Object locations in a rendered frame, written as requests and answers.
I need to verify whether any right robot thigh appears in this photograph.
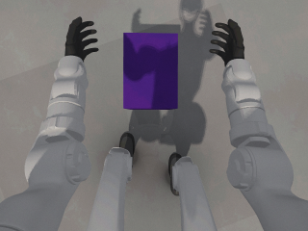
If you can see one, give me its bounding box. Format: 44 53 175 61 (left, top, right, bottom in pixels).
172 162 218 231

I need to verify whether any right robot upper arm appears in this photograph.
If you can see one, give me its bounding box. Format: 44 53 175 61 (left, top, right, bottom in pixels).
226 145 308 231

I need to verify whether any left robot upper arm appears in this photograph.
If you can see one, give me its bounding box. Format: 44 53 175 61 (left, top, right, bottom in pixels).
0 140 91 231

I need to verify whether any right robot hand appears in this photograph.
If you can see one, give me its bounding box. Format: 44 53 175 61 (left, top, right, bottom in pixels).
209 19 244 66

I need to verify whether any left robot forearm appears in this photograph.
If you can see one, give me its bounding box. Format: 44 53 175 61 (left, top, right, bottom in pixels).
24 55 89 181

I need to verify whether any carton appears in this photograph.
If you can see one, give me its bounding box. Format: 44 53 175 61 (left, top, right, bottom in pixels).
123 33 178 110

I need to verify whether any left robot hand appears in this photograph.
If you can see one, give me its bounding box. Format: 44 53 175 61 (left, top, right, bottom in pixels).
64 16 99 61

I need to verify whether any right robot forearm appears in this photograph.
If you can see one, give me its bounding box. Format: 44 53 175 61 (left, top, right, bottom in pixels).
221 59 294 184

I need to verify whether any robot left shin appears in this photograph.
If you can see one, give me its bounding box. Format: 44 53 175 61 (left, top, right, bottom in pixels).
104 147 131 166

